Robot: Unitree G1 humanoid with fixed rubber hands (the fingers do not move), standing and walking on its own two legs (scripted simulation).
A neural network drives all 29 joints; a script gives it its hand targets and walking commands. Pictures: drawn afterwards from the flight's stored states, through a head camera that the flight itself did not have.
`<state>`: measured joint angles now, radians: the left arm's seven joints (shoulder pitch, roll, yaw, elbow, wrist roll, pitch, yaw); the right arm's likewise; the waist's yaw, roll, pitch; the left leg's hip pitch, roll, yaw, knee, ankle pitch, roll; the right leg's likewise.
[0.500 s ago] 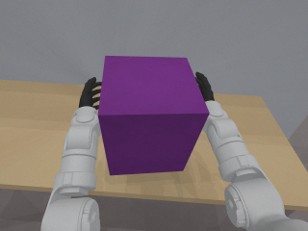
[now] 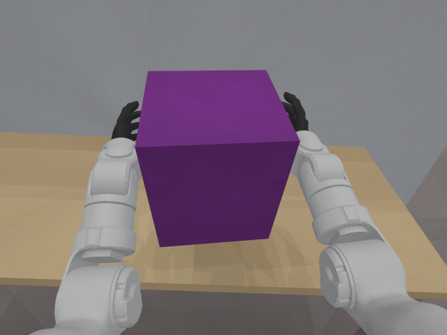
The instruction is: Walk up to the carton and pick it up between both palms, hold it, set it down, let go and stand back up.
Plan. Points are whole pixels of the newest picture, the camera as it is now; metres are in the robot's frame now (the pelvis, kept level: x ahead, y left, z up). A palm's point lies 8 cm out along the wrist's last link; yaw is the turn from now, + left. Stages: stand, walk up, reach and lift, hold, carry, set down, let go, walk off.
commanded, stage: reach and lift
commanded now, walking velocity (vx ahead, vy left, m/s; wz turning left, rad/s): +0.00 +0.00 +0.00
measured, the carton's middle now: (212, 160) +0.39 +0.03 +0.17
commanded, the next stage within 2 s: hold in 1.16 s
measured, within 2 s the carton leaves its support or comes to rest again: neither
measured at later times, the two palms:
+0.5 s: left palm (130, 135) +0.38 +0.17 +0.23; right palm (306, 128) +0.39 -0.14 +0.24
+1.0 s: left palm (127, 126) +0.38 +0.17 +0.24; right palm (307, 118) +0.39 -0.13 +0.26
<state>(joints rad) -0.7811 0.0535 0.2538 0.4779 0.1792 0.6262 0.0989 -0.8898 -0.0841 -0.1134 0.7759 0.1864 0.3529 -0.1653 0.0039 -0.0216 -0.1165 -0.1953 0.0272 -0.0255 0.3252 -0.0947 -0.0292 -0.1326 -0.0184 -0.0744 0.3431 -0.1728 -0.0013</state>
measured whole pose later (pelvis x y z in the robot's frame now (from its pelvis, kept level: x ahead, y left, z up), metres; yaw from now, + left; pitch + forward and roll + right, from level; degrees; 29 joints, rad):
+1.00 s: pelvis +0.00 +0.00 +0.00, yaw +0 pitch -2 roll +0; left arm -0.86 0.10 0.25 0.45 0.18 0.77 0.06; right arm -0.99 -0.11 -0.07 0.76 0.19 0.49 -0.19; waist -0.05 -0.03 -0.13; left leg -0.19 0.03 -0.03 0.33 -0.10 -0.03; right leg -0.12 -0.02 -0.07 0.34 -0.17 0.00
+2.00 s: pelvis +0.00 +0.00 +0.00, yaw +0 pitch -3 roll -1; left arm -0.88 0.10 0.25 0.43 0.18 0.86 0.06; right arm -1.05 -0.14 -0.05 0.78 0.23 0.58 -0.19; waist -0.05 -0.03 -0.17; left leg -0.20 0.04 -0.03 0.35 -0.10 -0.03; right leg -0.12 -0.01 -0.07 0.34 -0.17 0.00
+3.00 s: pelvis +0.00 +0.00 +0.00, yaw +0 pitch -3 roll -1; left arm -0.89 0.10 0.25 0.43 0.18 0.87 0.06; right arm -1.05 -0.15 -0.05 0.79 0.23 0.59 -0.19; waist -0.05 -0.03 -0.17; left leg -0.20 0.04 -0.03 0.34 -0.10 -0.03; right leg -0.12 -0.01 -0.07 0.34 -0.17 0.00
